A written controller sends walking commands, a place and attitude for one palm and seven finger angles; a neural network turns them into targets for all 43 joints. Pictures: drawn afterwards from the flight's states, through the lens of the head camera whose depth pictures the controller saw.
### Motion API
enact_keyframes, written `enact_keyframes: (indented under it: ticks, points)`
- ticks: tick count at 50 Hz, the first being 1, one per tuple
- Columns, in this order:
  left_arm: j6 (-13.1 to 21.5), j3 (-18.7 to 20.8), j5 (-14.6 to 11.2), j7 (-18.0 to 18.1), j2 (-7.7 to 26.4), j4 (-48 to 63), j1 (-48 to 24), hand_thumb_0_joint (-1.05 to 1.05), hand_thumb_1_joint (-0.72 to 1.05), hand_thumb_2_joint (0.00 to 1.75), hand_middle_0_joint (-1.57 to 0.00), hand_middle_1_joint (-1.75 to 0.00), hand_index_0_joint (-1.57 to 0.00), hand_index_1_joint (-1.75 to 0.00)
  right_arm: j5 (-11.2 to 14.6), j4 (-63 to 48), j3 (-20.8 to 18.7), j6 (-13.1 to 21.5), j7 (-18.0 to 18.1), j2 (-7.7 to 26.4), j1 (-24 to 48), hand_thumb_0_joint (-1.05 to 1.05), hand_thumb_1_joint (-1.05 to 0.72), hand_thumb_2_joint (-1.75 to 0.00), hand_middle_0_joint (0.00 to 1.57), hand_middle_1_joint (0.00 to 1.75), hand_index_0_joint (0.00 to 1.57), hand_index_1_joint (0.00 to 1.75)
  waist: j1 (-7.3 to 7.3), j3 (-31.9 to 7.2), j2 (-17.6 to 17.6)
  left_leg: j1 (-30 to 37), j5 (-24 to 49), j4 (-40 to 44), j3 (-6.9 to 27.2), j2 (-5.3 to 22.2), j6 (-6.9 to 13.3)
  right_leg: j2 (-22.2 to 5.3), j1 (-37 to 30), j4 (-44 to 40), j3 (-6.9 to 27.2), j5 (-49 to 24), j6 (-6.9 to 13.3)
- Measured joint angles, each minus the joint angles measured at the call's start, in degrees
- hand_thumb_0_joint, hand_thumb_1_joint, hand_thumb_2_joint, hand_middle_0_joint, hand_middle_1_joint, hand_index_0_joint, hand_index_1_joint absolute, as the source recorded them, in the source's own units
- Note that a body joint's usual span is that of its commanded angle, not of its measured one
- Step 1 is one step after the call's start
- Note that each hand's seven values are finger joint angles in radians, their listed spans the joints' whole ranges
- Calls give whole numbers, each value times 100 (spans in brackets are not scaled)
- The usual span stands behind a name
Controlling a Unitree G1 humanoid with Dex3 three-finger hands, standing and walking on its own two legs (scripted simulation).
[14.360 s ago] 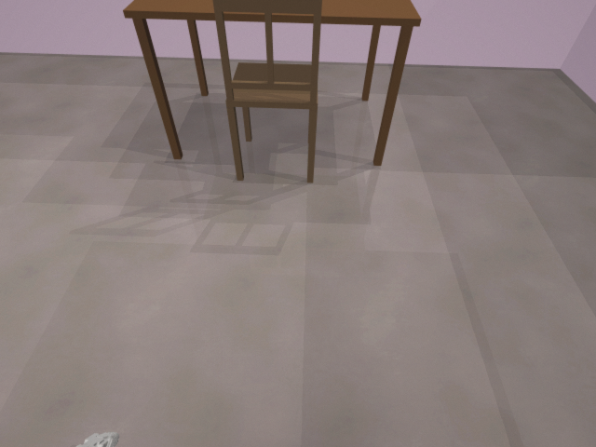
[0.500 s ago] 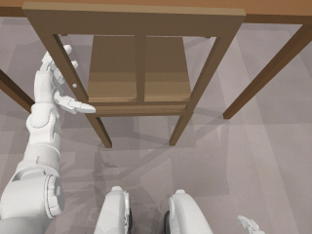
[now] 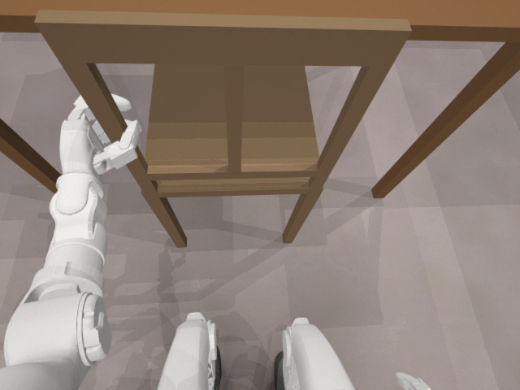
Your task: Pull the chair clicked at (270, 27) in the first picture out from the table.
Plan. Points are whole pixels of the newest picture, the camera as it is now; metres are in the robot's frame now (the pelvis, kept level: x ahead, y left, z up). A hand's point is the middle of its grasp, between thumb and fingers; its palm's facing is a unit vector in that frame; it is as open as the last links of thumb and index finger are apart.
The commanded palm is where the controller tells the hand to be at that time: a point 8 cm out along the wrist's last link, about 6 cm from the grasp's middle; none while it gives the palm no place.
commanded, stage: hook a spindle and tug to test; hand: left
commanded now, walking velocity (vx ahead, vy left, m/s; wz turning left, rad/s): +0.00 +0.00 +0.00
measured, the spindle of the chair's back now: (234, 126) +0.51 +0.03 +0.03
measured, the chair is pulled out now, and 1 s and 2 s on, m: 0.00 0.03 0.10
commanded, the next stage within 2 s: step backward, pulling the chair out in 0.64 s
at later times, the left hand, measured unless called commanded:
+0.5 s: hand (127, 160) +0.44 +0.19 +0.03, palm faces +0.07 -1.00 -0.02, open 5.9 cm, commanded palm +0.40 +0.24 +0.03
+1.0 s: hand (129, 165) +0.42 +0.18 +0.04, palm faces +0.16 -0.98 -0.14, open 5.9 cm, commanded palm +0.40 +0.22 +0.04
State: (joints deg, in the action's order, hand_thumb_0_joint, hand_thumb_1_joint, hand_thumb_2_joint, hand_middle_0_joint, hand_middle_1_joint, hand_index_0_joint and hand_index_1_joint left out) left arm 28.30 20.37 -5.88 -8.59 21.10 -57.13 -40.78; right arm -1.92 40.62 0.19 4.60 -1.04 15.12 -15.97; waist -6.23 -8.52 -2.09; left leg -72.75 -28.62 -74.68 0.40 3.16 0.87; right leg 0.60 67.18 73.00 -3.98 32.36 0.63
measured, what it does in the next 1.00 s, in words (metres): rises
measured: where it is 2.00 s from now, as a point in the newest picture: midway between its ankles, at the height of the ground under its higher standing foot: outside the picture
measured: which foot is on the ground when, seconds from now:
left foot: down 0.00-1.00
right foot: down 0.00-1.00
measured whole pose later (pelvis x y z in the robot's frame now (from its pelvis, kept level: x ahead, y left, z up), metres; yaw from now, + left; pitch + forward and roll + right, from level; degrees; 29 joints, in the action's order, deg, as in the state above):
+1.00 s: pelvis +0.02 +0.01 +0.09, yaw -1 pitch +15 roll -2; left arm 12.6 11.0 -4.4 5.8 14.8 -53.9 -29.3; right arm 2.6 36.8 1.6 -5.8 5.9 13.6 -13.9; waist -4.7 -1.4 -1.4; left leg -43.1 -19.4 -47.2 -2.7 3.0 1.3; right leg 1.2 38.6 44.7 -1.0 21.2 -0.7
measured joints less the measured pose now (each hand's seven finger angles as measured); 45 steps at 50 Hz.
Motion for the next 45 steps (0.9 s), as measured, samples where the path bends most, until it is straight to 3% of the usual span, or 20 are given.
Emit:
enact_keyframes:
  ticks: [13,31,38,41,45]
  points:
    - [-123,48,-130,-119,-103,605,618,1,66,73,-41,-139,-40,-145,64,-175,-23,-79,-13,-16,92,1,-91,-90,20,30,20,30,-31,-27,33,253,-71,103,-60,57,-10,59,-215,-118,69,22,0]
    - [-173,-167,-239,-113,-455,1503,1494,1,66,72,-40,-139,-40,-144,98,-296,-26,17,18,-90,307,1,-91,-90,20,30,20,30,118,-62,60,477,-120,151,-97,41,-17,48,-417,-139,110,77,-5]
    - [-73,-204,-192,-174,-448,1292,1311,1,64,74,-41,-140,-40,-144,87,-225,4,103,90,-69,370,1,-91,-90,20,30,20,30,172,-49,65,391,-99,66,-46,10,-27,20,-350,-36,61,93,10]
    - [-790,-473,162,424,-333,1620,1287,1,62,75,-41,-135,-41,-144,315,-377,6,-365,296,-137,486,1,-91,-90,20,30,20,30,160,493,83,1035,197,413,-82,-13,7,10,-981,-396,102,-254,-5]
    - [-1602,-869,166,1182,-429,1253,1303,4,62,76,-36,-125,-41,-145,483,-481,100,-826,562,-176,399,1,-91,-90,20,30,20,30,153,710,-22,2065,441,1538,-188,-31,-9,17,-1965,-1535,190,-541,-36]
